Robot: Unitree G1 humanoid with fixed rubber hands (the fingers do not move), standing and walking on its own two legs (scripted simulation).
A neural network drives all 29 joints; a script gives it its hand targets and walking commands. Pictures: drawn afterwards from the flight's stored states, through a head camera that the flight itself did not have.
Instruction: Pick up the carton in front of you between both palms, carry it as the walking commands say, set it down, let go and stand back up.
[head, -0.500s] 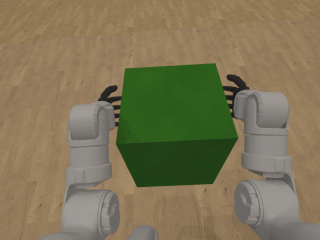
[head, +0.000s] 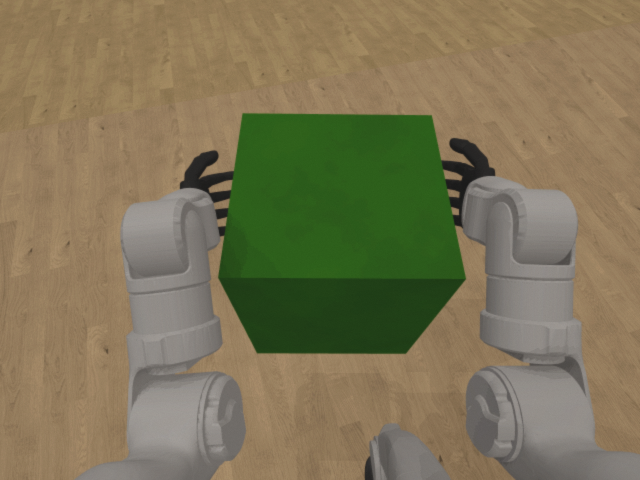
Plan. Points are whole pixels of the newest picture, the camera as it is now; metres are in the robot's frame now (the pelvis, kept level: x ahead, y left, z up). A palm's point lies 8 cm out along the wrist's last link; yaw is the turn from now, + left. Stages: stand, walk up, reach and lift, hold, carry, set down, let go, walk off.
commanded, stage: carry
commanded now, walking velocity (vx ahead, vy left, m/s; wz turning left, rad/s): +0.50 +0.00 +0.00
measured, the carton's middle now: (334, 248) +0.38 -0.03 +0.08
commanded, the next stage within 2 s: none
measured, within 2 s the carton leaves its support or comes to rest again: neither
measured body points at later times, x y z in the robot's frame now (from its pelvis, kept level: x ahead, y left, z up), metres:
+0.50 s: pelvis +0.32 -0.01 +0.02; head +0.34 -0.01 +0.47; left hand +0.70 +0.16 +0.19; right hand +0.72 -0.14 +0.19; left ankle +0.45 +0.08 -0.68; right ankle +0.20 -0.11 -0.70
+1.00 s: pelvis +0.62 -0.04 +0.07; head +0.64 -0.04 +0.52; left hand +0.99 +0.13 +0.22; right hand +1.02 -0.16 +0.23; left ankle +0.53 +0.07 -0.55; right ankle +0.67 -0.11 -0.65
